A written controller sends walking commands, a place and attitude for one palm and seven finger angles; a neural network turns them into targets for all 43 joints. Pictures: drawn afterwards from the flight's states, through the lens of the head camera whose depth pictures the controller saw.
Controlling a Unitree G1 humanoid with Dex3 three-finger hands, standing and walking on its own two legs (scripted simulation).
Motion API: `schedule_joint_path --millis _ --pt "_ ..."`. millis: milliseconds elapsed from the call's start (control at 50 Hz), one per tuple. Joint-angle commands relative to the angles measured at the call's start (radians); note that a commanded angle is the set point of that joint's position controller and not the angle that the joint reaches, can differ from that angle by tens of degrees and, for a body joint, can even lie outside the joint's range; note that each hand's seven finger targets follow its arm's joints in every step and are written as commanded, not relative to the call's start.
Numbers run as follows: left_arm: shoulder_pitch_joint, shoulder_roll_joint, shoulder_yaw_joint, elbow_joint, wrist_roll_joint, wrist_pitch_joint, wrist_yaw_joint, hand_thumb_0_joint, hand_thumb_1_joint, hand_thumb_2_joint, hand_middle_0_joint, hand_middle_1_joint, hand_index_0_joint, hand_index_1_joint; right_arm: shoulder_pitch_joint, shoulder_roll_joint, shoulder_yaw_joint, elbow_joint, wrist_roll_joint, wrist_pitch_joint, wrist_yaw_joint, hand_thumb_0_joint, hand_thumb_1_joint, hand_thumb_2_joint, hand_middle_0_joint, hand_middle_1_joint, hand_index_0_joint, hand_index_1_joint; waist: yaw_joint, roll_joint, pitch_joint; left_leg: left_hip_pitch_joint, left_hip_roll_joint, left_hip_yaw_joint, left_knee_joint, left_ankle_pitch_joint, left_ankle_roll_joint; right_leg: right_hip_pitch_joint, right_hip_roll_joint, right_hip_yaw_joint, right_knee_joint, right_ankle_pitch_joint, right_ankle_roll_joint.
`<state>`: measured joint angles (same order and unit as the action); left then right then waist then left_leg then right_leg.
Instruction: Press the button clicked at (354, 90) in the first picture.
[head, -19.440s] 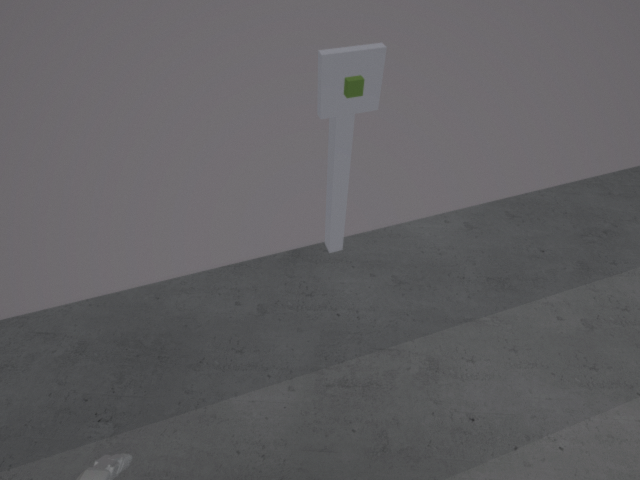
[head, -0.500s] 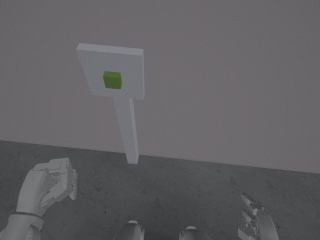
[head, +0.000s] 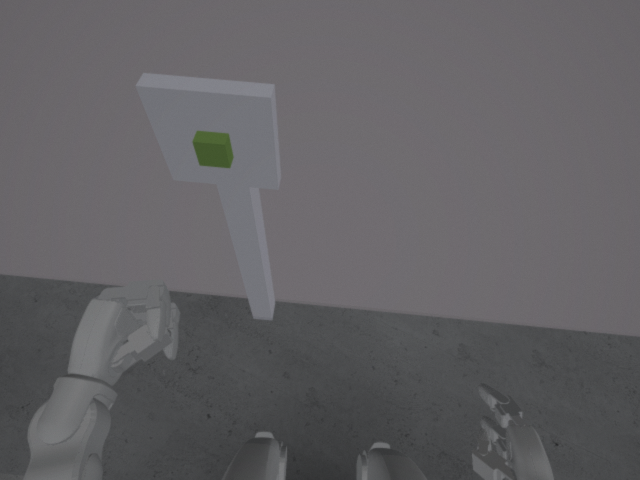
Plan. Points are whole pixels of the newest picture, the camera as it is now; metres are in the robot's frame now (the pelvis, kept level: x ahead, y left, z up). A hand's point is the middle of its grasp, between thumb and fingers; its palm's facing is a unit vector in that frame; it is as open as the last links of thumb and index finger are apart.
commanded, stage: aim a knuckle at the button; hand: left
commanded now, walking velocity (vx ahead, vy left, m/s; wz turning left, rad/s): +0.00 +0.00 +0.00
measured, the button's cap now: (214, 148) +0.55 +0.19 +0.06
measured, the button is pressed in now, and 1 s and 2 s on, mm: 0 0 0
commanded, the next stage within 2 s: press the button with the knuckle in 1.60 s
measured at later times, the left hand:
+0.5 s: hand (198, 266) +0.36 +0.17 +0.04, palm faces -0.08 -1.00 -0.03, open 3.1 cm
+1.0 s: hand (238, 208) +0.46 +0.14 +0.03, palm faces -0.06 -1.00 -0.04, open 3.1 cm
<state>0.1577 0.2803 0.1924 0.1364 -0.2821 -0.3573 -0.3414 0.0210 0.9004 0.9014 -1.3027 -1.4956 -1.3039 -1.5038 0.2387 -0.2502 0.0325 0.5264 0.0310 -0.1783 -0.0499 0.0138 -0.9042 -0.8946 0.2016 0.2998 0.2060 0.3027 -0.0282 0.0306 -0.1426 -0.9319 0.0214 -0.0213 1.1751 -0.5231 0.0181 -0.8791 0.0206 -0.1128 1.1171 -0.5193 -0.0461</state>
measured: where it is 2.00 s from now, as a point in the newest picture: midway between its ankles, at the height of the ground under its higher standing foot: outside the picture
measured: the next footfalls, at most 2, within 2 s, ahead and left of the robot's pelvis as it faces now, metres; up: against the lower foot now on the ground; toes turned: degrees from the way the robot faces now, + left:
none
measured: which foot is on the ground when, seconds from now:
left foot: down 0.00-1.00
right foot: down 0.00-1.00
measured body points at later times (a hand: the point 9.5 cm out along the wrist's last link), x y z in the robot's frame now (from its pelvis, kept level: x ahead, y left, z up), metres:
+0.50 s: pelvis +0.00 +0.01 +0.00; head +0.09 +0.02 +0.44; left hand +0.36 +0.23 +0.04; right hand +0.13 -0.25 -0.10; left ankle +0.02 +0.11 -0.65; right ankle +0.02 -0.10 -0.65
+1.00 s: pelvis -0.01 +0.01 -0.02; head +0.12 +0.02 +0.42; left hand +0.46 +0.19 +0.04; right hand +0.05 -0.25 -0.13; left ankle +0.02 +0.11 -0.65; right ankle +0.02 -0.10 -0.65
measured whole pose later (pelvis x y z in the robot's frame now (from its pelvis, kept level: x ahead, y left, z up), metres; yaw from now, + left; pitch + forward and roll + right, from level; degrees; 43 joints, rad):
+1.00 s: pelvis -0.01 +0.01 -0.02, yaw -2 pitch +23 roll -2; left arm -0.67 0.31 0.27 0.92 -0.10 -0.47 -0.14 0.02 0.90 0.90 -1.30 -1.50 -1.30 -1.50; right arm 0.31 -0.25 0.01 0.63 -0.01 0.00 0.01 0.01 -0.91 -0.89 0.20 0.30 0.20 0.30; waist -0.13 0.03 -0.15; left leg -1.10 0.02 0.03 1.22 -0.52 0.04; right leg -1.08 0.02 -0.06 1.18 -0.51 -0.03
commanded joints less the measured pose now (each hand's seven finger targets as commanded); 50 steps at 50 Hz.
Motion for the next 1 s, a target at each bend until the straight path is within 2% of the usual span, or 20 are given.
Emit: schedule_joint_path --millis 0,80,100,180,240,260,300,340,420,480,540,580,640,680,800,860,880,920,960,980 --pt "-0.188 0.176 0.112 -0.128 -0.009 -0.05 0.039 0.0 0.9 0.9 -1.3 -1.5 -1.3 -1.5 -0.005 -0.14 -0.057 -0.126 -0.002 -0.037 -0.007 0.0 -0.9 -0.9 0.2 0.3 0.2 0.3 -0.004 0.022 -0.254 0.156 -0.019 -0.018 -0.174 0.252 0.01 0.168 0.001 0.094 -0.175 0.212 0.025" --pt "-0.213 0.153 0.1 -0.079 -0.005 -0.035 0.051 0.0 0.9 0.9 -1.3 -1.5 -1.3 -1.5 0.001 -0.14 -0.061 -0.132 -0.002 -0.018 0.003 0.0 -0.9 -0.9 0.2 0.3 0.2 0.3 0.005 0.009 -0.285 0.16 -0.022 -0.01 -0.183 0.262 0.009 0.196 -0.003 0.096 -0.174 0.241 0.027" --pt "-0.229 0.144 0.09 -0.075 -0.002 -0.036 0.052 0.0 0.9 0.9 -1.3 -1.5 -1.3 -1.5 0.001 -0.14 -0.063 -0.133 -0.001 -0.015 0.003 0.0 -0.9 -0.9 0.2 0.3 0.2 0.3 0.002 0.029 -0.287 0.17 -0.022 -0.005 -0.183 0.275 0.01 0.193 -0.004 0.097 -0.174 0.26 0.027" --pt "-0.334 0.151 0.079 -0.039 0.009 -0.053 0.055 0.0 0.9 0.9 -1.3 -1.5 -1.3 -1.5 0.015 -0.145 -0.065 -0.114 -0.004 -0.003 0.005 0.0 -0.9 -0.9 0.2 0.3 0.2 0.3 -0.017 -0.008 -0.297 0.162 -0.018 -0.01 -0.174 0.279 0.011 0.187 -0.002 0.1 -0.167 0.276 0.029" --pt "-0.433 0.16 0.076 -0.012 0.017 -0.075 0.064 0.0 0.9 0.9 -1.3 -1.5 -1.3 -1.5 0.021 -0.148 -0.065 -0.094 -0.006 0.002 0.004 0.0 -0.9 -0.9 0.2 0.3 0.2 0.3 -0.031 0.006 -0.29 0.159 -0.016 -0.012 -0.165 0.268 0.012 0.157 -0.001 0.101 -0.162 0.258 0.026" --pt "-0.439 0.168 0.092 0.011 0.022 -0.083 0.068 0.0 0.9 0.9 -1.3 -1.5 -1.3 -1.5 0.023 -0.148 -0.068 -0.088 -0.006 0.004 0.004 0.0 -0.9 -0.9 0.2 0.3 0.2 0.3 -0.023 0.003 -0.304 0.168 -0.014 -0.013 -0.168 0.277 0.009 0.155 -0.002 0.098 -0.156 0.265 0.025" --pt "-0.488 0.142 0.061 0.03 0.03 -0.091 0.075 0.0 0.9 0.9 -1.3 -1.5 -1.3 -1.5 0.023 -0.147 -0.069 -0.082 -0.006 0.009 0.006 0.0 -0.9 -0.9 0.2 0.3 0.2 0.3 -0.031 0.036 -0.306 0.185 -0.014 -0.015 -0.172 0.271 0.007 0.125 -0.003 0.093 -0.154 0.253 0.024" --pt "-0.557 0.15 0.059 0.083 0.04 -0.09 0.086 0.0 0.9 0.9 -1.3 -1.5 -1.3 -1.5 0.032 -0.151 -0.068 -0.068 -0.008 0.016 0.005 0.0 -0.9 -0.9 0.2 0.3 0.2 0.3 -0.042 0.023 -0.297 0.178 -0.013 -0.02 -0.169 0.26 0.008 0.106 0.001 0.089 -0.15 0.235 0.023" --pt "-0.636 0.146 0.053 0.136 0.058 -0.091 0.099 0.0 0.9 0.9 -1.3 -1.5 -1.3 -1.5 0.041 -0.15 -0.069 -0.06 -0.009 0.031 0.011 0.0 -0.9 -0.9 0.2 0.3 0.2 0.3 -0.034 0.058 -0.347 0.212 -0.013 -0.022 -0.173 0.278 0.003 0.098 -0.003 0.086 -0.14 0.245 0.02" --pt "-0.698 0.176 0.079 0.178 0.065 -0.095 0.109 0.0 0.9 0.9 -1.3 -1.5 -1.3 -1.5 0.057 -0.154 -0.071 -0.049 -0.012 0.047 0.013 0.0 -0.9 -0.9 0.2 0.3 0.2 0.3 -0.033 0.029 -0.396 0.216 -0.01 -0.024 -0.165 0.319 0.002 0.122 0.0 0.088 -0.127 0.29 0.021" --pt "-0.745 0.151 0.054 0.214 0.074 -0.101 0.121 0.0 0.9 0.9 -1.3 -1.5 -1.3 -1.5 0.07 -0.153 -0.073 -0.041 -0.014 0.058 0.021 0.0 -0.9 -0.9 0.2 0.3 0.2 0.3 -0.042 0.049 -0.404 0.248 -0.007 -0.031 -0.161 0.356 -0.003 0.095 0.003 0.08 -0.12 0.307 0.018" --pt "-0.767 0.141 0.052 0.251 0.078 -0.104 0.129 0.0 0.9 0.9 -1.3 -1.5 -1.3 -1.5 0.077 -0.153 -0.073 -0.035 -0.015 0.069 0.027 0.0 -0.9 -0.9 0.2 0.3 0.2 0.3 -0.044 0.043 -0.398 0.24 -0.006 -0.028 -0.161 0.354 -0.006 0.089 0.002 0.079 -0.12 0.309 0.02" --pt "-0.871 0.131 0.032 0.346 0.101 -0.108 0.142 0.0 0.9 0.9 -1.3 -1.5 -1.3 -1.5 0.096 -0.156 -0.073 -0.017 -0.017 0.086 0.029 0.0 -0.9 -0.9 0.2 0.3 0.2 0.3 -0.075 0.005 -0.342 0.202 -0.005 -0.036 -0.153 0.314 -0.002 0.04 0.005 0.075 -0.118 0.276 0.02" --pt "-0.941 0.122 0.026 0.403 0.114 -0.116 0.153 0.0 0.9 0.9 -1.3 -1.5 -1.3 -1.5 0.103 -0.157 -0.074 -0.006 -0.018 0.096 0.032 0.0 -0.9 -0.9 0.2 0.3 0.2 0.3 -0.086 0.017 -0.33 0.2 -0.006 -0.039 -0.152 0.279 -0.004 0.002 0.003 0.075 -0.119 0.239 0.02" --pt "-1.126 0.191 0.085 0.485 0.14 -0.169 0.191 0.0 0.9 0.9 -1.3 -1.5 -1.3 -1.5 0.135 -0.163 -0.075 0.016 -0.034 0.119 0.038 0.0 -0.9 -0.9 0.2 0.3 0.2 0.3 -0.088 0.052 -0.435 0.235 -0.006 -0.048 -0.129 0.316 -0.008 -0.016 0.005 0.078 -0.093 0.252 0.016" --pt "-1.201 0.196 0.087 0.543 0.159 -0.186 0.203 0.0 0.9 0.9 -1.3 -1.5 -1.3 -1.5 0.149 -0.162 -0.075 0.028 -0.04 0.13 0.041 0.0 -0.9 -0.9 0.2 0.3 0.2 0.3 -0.101 0.073 -0.469 0.234 -0.006 -0.048 -0.112 0.339 -0.007 -0.035 0.006 0.079 -0.075 0.268 0.018" --pt "-1.218 0.205 0.098 0.578 0.163 -0.188 0.209 0.0 0.9 0.9 -1.3 -1.5 -1.3 -1.5 0.157 -0.163 -0.075 0.035 -0.043 0.136 0.043 0.0 -0.9 -0.9 0.2 0.3 0.2 0.3 -0.106 0.075 -0.467 0.224 -0.007 -0.045 -0.107 0.336 -0.007 -0.037 0.005 0.08 -0.076 0.269 0.019" --pt "-1.156 0.232 0.128 0.6 0.171 -0.186 0.211 0.0 0.9 0.9 -1.3 -1.5 -1.3 -1.5 0.169 -0.167 -0.076 0.022 -0.046 0.15 0.05 0.0 -0.9 -0.9 0.2 0.3 0.2 0.3 -0.081 0.063 -0.497 0.217 -0.008 -0.039 -0.112 0.364 -0.007 0.005 0.007 0.081 -0.07 0.298 0.017" --pt "-1.062 0.219 0.134 0.611 0.167 -0.176 0.203 0.0 0.9 0.9 -1.3 -1.5 -1.3 -1.5 0.173 -0.166 -0.079 0.001 -0.046 0.165 0.058 0.0 -0.9 -0.9 0.2 0.3 0.2 0.3 -0.059 0.052 -0.538 0.218 -0.011 -0.027 -0.113 0.407 -0.005 0.052 0.009 0.085 -0.072 0.347 0.017" --pt "-1.053 0.223 0.136 0.605 0.161 -0.168 0.197 0.0 0.9 0.9 -1.3 -1.5 -1.3 -1.5 0.175 -0.166 -0.078 -0.004 -0.045 0.174 0.061 0.0 -0.9 -0.9 0.2 0.3 0.2 0.3 -0.063 0.049 -0.533 0.204 -0.011 -0.017 -0.113 0.415 -0.002 0.075 0.009 0.089 -0.078 0.373 0.019"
